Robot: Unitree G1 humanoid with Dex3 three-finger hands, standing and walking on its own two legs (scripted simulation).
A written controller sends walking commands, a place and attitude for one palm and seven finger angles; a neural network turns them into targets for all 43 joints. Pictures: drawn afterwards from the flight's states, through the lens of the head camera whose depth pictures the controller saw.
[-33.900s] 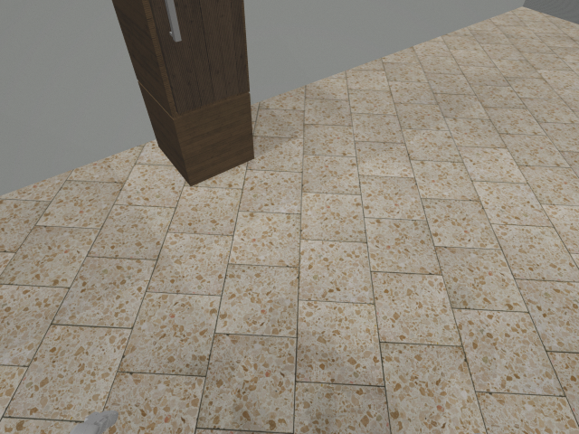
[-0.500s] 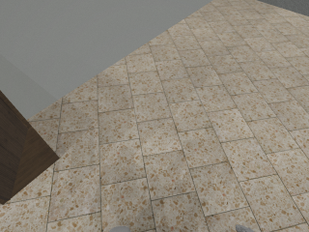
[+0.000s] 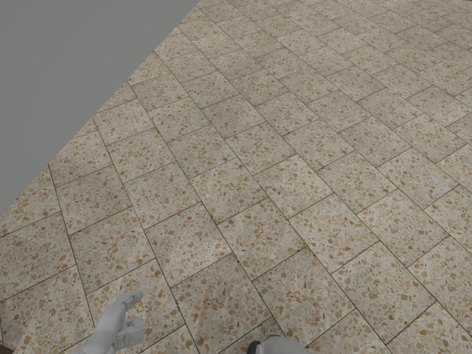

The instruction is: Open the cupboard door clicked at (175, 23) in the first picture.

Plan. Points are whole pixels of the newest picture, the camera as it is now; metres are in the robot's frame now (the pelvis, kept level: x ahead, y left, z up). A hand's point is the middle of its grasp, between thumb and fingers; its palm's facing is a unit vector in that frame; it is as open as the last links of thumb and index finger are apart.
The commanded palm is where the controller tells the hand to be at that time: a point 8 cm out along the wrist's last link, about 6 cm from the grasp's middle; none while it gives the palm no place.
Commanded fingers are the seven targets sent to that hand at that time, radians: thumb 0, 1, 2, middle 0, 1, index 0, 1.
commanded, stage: walk to a spot facing it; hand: left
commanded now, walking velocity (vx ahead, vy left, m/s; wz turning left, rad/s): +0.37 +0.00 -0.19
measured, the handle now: out of the picture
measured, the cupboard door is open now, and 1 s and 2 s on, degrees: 50 50 50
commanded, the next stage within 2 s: turn to face it in 0.90 s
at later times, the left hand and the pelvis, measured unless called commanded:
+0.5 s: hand (147, 351) +0.15 +0.17 -0.15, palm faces +0.05 -0.98 -0.19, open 7.4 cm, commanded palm none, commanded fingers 0.00 0.90 0.90 -0.20 -0.30 -0.20 -0.30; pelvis +0.24 -0.01 +0.01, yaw -4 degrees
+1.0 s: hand (191, 145) +0.65 +0.12 -0.14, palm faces -0.19 -0.95 -0.26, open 7.4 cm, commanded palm none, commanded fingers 0.00 0.90 0.90 -0.20 -0.30 -0.20 -0.30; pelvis +0.49 -0.07 +0.01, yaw -10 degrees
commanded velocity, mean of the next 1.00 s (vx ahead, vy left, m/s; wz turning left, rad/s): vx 0.34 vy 0.00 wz -0.11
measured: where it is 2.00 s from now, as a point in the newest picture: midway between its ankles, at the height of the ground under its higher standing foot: (263, 229)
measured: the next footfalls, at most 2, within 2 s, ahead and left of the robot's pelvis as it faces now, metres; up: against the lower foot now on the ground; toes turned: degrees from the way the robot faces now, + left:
left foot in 0.54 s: +0.40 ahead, +0.10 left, +0.00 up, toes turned +1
right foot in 0.96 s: +0.58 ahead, -0.18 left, +0.00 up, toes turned -16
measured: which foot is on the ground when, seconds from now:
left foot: up 0.00-0.52, down 0.54-0.96, up 0.98-1.00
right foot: down 0.00-0.52, up 0.54-0.94, down 0.96-1.00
